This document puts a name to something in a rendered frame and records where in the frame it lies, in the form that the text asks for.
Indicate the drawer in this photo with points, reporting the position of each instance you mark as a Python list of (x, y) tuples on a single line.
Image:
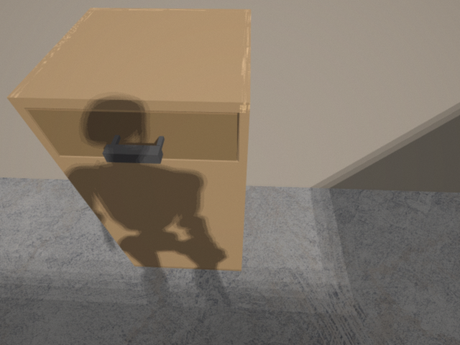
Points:
[(188, 135)]

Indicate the cabinet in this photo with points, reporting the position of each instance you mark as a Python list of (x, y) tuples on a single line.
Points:
[(185, 214)]

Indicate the handle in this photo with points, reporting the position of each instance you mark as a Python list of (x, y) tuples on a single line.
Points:
[(116, 152)]

